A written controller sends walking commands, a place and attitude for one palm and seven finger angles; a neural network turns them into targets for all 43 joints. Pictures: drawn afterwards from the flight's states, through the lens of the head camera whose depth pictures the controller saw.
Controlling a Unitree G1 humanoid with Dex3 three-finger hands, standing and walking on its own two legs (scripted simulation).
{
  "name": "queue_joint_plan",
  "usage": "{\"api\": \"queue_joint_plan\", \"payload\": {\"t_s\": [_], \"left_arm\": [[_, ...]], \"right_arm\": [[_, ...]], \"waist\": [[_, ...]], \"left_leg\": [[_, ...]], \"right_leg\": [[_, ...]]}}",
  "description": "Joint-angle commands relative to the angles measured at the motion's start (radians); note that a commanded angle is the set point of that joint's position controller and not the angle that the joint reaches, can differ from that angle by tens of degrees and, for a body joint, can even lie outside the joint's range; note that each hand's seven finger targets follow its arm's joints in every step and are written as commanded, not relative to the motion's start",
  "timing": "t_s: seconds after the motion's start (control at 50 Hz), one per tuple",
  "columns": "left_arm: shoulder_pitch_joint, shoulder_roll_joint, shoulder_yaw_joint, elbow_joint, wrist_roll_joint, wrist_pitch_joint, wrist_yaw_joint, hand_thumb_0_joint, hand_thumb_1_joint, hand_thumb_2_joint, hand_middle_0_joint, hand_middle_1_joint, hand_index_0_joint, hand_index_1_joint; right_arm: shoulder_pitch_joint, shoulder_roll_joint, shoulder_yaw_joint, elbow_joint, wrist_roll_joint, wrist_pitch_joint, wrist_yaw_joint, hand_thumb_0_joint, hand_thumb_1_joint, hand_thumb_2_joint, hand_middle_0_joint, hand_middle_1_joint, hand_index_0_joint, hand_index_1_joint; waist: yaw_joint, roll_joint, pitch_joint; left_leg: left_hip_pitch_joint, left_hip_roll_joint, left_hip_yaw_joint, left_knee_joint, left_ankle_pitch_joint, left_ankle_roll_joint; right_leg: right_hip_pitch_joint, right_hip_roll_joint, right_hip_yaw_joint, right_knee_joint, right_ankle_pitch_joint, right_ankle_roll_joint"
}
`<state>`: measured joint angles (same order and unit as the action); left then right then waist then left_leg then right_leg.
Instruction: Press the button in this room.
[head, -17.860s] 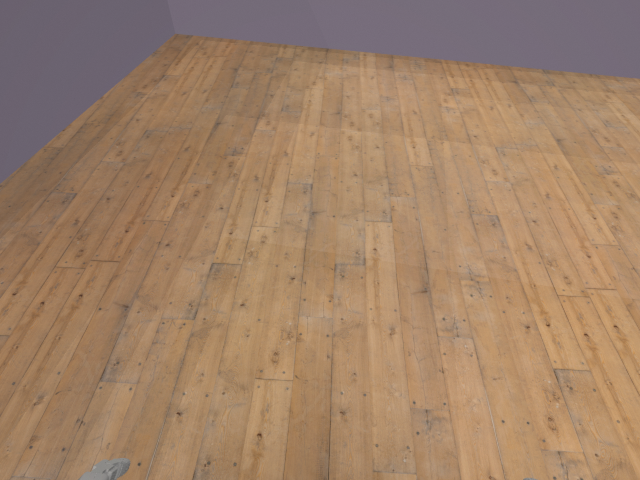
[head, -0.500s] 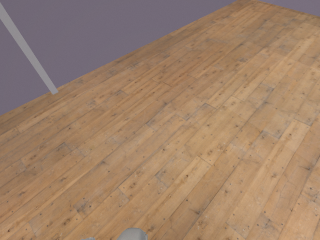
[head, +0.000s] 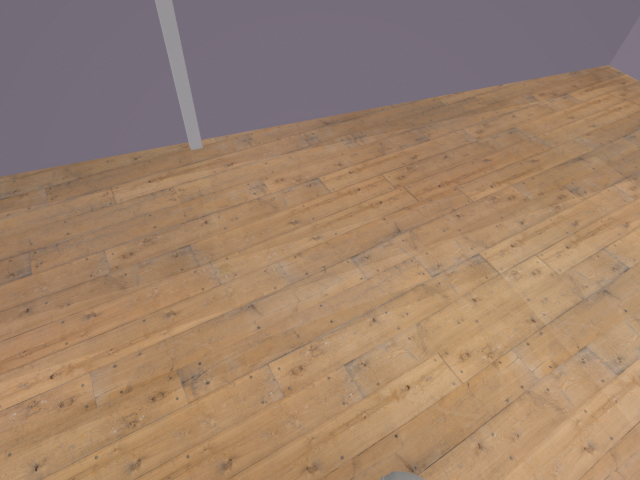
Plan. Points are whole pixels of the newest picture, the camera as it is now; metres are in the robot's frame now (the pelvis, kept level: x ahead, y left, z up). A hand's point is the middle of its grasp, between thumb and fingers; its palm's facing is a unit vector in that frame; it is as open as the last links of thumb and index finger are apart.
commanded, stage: turn or walk to find it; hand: left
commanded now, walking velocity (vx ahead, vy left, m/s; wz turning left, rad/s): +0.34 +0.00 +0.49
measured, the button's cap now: out of the picture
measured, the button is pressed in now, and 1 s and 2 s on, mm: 0 0 0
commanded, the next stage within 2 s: none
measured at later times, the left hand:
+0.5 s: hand out of the picture +0.14 +0.12 -0.15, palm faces +0.27 -0.93 -0.26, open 7.2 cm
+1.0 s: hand (203, 394) +0.27 +0.21 -0.18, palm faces +0.39 -0.91 -0.16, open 7.4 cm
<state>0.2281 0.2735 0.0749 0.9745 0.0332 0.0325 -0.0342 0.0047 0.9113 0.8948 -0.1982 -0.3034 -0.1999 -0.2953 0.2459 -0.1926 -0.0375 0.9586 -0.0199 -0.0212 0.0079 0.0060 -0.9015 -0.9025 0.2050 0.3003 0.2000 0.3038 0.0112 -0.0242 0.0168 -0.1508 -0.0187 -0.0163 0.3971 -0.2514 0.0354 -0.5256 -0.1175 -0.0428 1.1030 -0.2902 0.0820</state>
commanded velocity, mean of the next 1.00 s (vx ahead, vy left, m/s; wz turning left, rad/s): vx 0.37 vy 0.00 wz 0.24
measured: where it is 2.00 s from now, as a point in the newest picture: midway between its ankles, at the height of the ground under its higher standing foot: (282, 318)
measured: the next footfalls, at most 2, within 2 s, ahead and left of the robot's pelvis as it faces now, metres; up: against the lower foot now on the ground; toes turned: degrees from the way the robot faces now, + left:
right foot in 0.24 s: +0.18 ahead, -0.15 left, +0.00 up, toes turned +0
left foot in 0.80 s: +0.37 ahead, +0.13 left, +0.00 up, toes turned +26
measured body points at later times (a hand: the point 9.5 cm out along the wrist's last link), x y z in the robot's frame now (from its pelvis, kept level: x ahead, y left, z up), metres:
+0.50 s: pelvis +0.16 -0.07 +0.00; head +0.17 -0.10 +0.45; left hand +0.12 +0.17 -0.13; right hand +0.25 -0.31 -0.16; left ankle +0.14 +0.10 -0.64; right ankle +0.14 -0.15 -0.75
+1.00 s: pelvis +0.34 +0.05 -0.01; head +0.35 +0.06 +0.44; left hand +0.25 +0.25 -0.17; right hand +0.50 -0.15 -0.15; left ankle +0.33 +0.11 -0.75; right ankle +0.39 -0.10 -0.65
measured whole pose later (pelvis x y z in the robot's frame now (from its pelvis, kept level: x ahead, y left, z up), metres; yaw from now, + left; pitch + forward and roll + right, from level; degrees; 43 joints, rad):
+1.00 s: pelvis +0.34 +0.05 -0.01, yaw +19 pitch -2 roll +0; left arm 0.30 0.16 0.05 1.08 0.03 -0.02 -0.01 0.00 0.91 0.89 -0.20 -0.30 -0.20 -0.30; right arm 0.19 -0.18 -0.07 1.01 -0.01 -0.09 -0.02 -0.03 -0.95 -0.90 0.21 0.30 0.20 0.30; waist 0.03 -0.02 0.06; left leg -0.19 -0.03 0.15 0.45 -0.24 0.09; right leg -0.52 -0.16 -0.07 1.19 -0.30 0.03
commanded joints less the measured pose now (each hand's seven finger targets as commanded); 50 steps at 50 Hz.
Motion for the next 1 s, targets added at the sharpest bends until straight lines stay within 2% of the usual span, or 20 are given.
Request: {"api": "queue_joint_plan", "payload": {"t_s": [0.0,0.12,0.18,0.2,0.22,0.24,0.28,0.32,0.38,0.54,0.64,0.7,0.72,0.74,0.76,0.78,0.8,0.86,0.92,0.98], "left_arm": [[-0.127,0.059,0.003,-0.125,-0.008,-0.042,0.003,0.000,0.900,0.900,-0.200,-0.300,-0.200,-0.300],[-0.208,0.031,-0.007,-0.171,-0.014,-0.060,-0.005,0.000,0.900,0.900,-0.200,-0.300,-0.200,-0.300],[-0.012,0.041,0.004,-0.105,-0.013,-0.074,-0.003,0.000,0.900,0.900,-0.200,-0.300,-0.200,-0.300],[0.130,0.100,0.020,-0.062,-0.009,-0.089,0.006,0.000,0.900,0.900,-0.200,-0.300,-0.200,-0.300],[0.262,0.230,0.046,-0.034,0.004,-0.102,0.025,0.000,0.900,0.900,-0.200,-0.300,-0.200,-0.300],[0.267,0.234,0.043,-0.034,-0.014,-0.092,0.035,0.000,0.900,0.900,-0.200,-0.300,-0.200,-0.300],[0.114,0.165,0.029,-0.061,-0.013,-0.104,0.034,0.000,0.900,0.900,-0.200,-0.300,-0.200,-0.300],[0.031,0.064,0.001,-0.060,-0.014,-0.112,0.037,0.000,0.900,0.900,-0.200,-0.300,-0.200,-0.300],[0.079,0.005,-0.017,-0.029,-0.010,-0.124,0.038,0.000,0.900,0.900,-0.200,-0.300,-0.200,-0.300],[0.230,-0.016,-0.031,0.061,-0.004,-0.139,0.051,0.000,0.900,0.900,-0.200,-0.300,-0.200,-0.300],[0.306,0.001,-0.039,0.115,-0.003,-0.127,0.058,0.000,0.900,0.900,-0.200,-0.300,-0.200,-0.300],[0.304,0.033,-0.033,0.134,-0.006,-0.118,0.057,0.000,0.900,0.900,-0.200,-0.300,-0.200,-0.300],[0.275,0.051,-0.031,0.137,-0.009,-0.117,0.055,0.000,0.900,0.900,-0.200,-0.300,-0.200,-0.300],[0.252,0.056,-0.032,0.129,-0.017,-0.118,0.053,0.000,0.900,0.900,-0.200,-0.300,-0.200,-0.300],[0.286,0.017,-0.032,0.108,-0.027,-0.119,0.043,0.000,0.900,0.900,-0.200,-0.300,-0.200,-0.300],[0.272,-0.031,-0.047,0.076,-0.032,-0.120,0.034,0.000,0.900,0.900,-0.200,-0.300,-0.200,-0.300],[0.198,-0.007,-0.042,0.055,-0.030,-0.114,0.043,0.000,0.900,0.900,-0.200,-0.300,-0.200,-0.300],[0.121,-0.051,-0.031,0.076,-0.014,-0.095,0.033,0.000,0.900,0.900,-0.200,-0.300,-0.200,-0.300],[0.189,-0.090,-0.029,0.095,-0.003,-0.063,0.029,0.000,0.900,0.900,-0.200,-0.300,-0.200,-0.300],[0.148,-0.091,-0.019,0.060,0.001,-0.044,0.024,0.000,0.900,0.900,-0.200,-0.300,-0.200,-0.300]], "right_arm": [[0.097,-0.199,-0.055,-0.028,0.004,-0.024,-0.012,0.000,-0.900,-0.900,0.200,0.300,0.200,0.300],[0.108,-0.199,-0.062,-0.007,-0.006,-0.026,-0.012,0.000,-0.900,-0.900,0.200,0.300,0.200,0.300],[0.065,-0.192,-0.062,-0.005,-0.005,-0.023,-0.016,0.000,-0.900,-0.900,0.200,0.300,0.200,0.300],[0.065,-0.158,-0.057,-0.006,0.004,-0.029,-0.012,0.000,-0.900,-0.900,0.200,0.300,0.200,0.300],[0.094,-0.073,-0.039,-0.030,0.011,-0.034,-0.004,0.000,-0.900,-0.900,0.200,0.300,0.200,0.300],[0.036,-0.108,-0.045,-0.063,0.006,-0.033,-0.001,0.000,-0.900,-0.900,0.200,0.300,0.200,0.300],[0.018,-0.107,-0.056,-0.036,-0.003,-0.027,0.015,0.000,-0.900,-0.900,0.200,0.300,0.200,0.300],[0.046,-0.082,-0.057,0.002,-0.009,-0.006,0.027,0.000,-0.900,-0.900,0.200,0.300,0.200,0.300],[0.085,-0.043,-0.045,0.029,-0.008,0.014,0.030,0.000,-0.900,-0.900,0.200,0.300,0.200,0.300],[-0.097,-0.021,-0.030,-0.013,-0.008,0.019,0.036,0.000,-0.900,-0.900,0.200,0.300,0.200,0.300],[-0.249,-0.001,-0.003,-0.050,-0.005,0.000,0.042,0.000,-0.900,-0.900,0.200,0.300,0.200,0.300],[-0.180,-0.022,-0.006,-0.030,-0.006,-0.013,0.031,0.000,-0.900,-0.900,0.200,0.300,0.200,0.300],[-0.078,-0.049,-0.017,-0.002,-0.008,-0.020,0.023,0.000,-0.900,-0.900,0.200,0.300,0.200,0.300],[0.078,-0.088,-0.030,0.041,-0.015,-0.026,0.016,0.000,-0.900,-0.900,0.200,0.300,0.200,0.300],[0.214,-0.196,-0.056,0.072,-0.022,-0.034,0.003,0.000,-0.900,-0.900,0.200,0.300,0.200,0.300],[0.288,-0.282,-0.076,0.098,-0.008,-0.036,-0.010,0.000,-0.900,-0.900,0.200,0.300,0.200,0.300],[0.261,-0.281,-0.078,0.101,0.011,-0.027,-0.014,0.000,-0.900,-0.900,0.200,0.300,0.200,0.300],[0.056,-0.134,-0.041,0.054,0.006,-0.048,-0.020,0.000,-0.900,-0.900,0.200,0.300,0.200,0.300],[0.040,-0.073,-0.024,0.067,0.006,-0.064,-0.019,0.000,-0.900,-0.900,0.200,0.300,0.200,0.300],[0.045,-0.066,-0.033,0.053,0.005,-0.068,-0.018,0.000,-0.900,-0.900,0.200,0.300,0.200,0.300]], "waist": [[-0.056,0.150,0.048],[-0.063,0.176,0.062],[0.030,0.103,-0.018],[0.093,-0.022,-0.093],[0.135,-0.352,-0.196],[0.131,-0.294,-0.153],[0.066,-0.188,0.004],[-0.001,-0.110,0.073],[-0.019,-0.132,0.065],[0.005,-0.074,0.122],[0.050,-0.094,0.147],[0.015,-0.105,0.076],[-0.042,-0.079,0.021],[-0.117,-0.047,-0.079],[-0.156,0.139,-0.238],[-0.162,0.303,-0.280],[-0.151,0.170,-0.245],[-0.053,0.042,0.014],[0.009,0.104,0.058],[0.018,0.113,0.090]], "left_leg": [[0.098,0.245,-0.277,-0.200,-0.003,0.144],[0.015,0.233,-0.301,-0.150,0.036,0.151],[-0.151,0.159,-0.241,0.044,0.071,0.090],[-0.281,0.089,-0.178,0.229,0.010,0.046],[-0.508,-0.038,-0.044,0.583,-0.294,-0.013],[-0.568,0.001,-0.053,0.747,-0.339,-0.008],[-0.568,0.077,-0.064,0.887,-0.148,-0.004],[-0.503,0.119,-0.054,0.893,-0.011,-0.018],[-0.491,0.104,-0.018,0.858,0.079,-0.044],[-0.602,0.136,0.043,0.660,0.135,-0.059],[-0.502,0.113,0.128,0.345,0.083,-0.025],[-0.321,0.056,0.178,0.255,0.002,0.019],[-0.165,0.022,0.194,0.212,0.008,0.033],[0.078,0.013,0.177,0.137,0.082,0.052],[0.366,0.208,-0.082,0.098,0.152,0.109],[0.532,0.434,-0.432,0.019,0.340,0.210],[0.479,0.471,-0.421,-0.031,0.320,0.243],[0.068,0.369,-0.201,-0.129,0.213,0.144],[-0.110,0.276,-0.073,-0.203,0.137,0.105],[-0.130,0.262,-0.045,-0.259,0.064,0.126]], "right_leg": [[-0.177,-0.017,0.011,-0.077,0.014,0.024],[-0.008,0.018,-0.028,-0.392,-0.044,0.021],[0.378,0.070,-0.068,-0.602,0.078,0.006],[0.623,-0.007,0.015,-0.679,0.068,-0.018],[0.826,-0.335,0.384,-0.791,-0.122,-0.105],[0.725,-0.419,0.552,-0.891,-0.231,-0.152],[0.479,-0.366,0.482,-0.950,-0.418,-0.146],[0.338,-0.285,0.235,-0.940,-0.241,-0.108],[0.361,-0.196,0.012,-0.918,0.047,-0.087],[0.495,-0.201,-0.104,-0.912,0.376,-0.139],[0.574,-0.219,-0.129,-0.877,0.540,-0.173],[0.604,-0.231,-0.152,-0.737,0.775,-0.179],[0.560,-0.223,-0.179,-0.600,0.836,-0.165],[0.452,-0.178,-0.224,-0.375,0.791,-0.131],[0.228,-0.070,-0.240,-0.108,0.415,-0.081],[-0.051,0.052,-0.154,0.163,-0.261,-0.057],[-0.113,0.021,-0.045,0.253,-0.280,-0.080],[-0.083,-0.070,0.015,0.208,-0.084,-0.067],[0.028,-0.064,-0.003,0.112,0.003,-0.050],[-0.039,-0.069,-0.005,0.062,0.095,-0.032]]}}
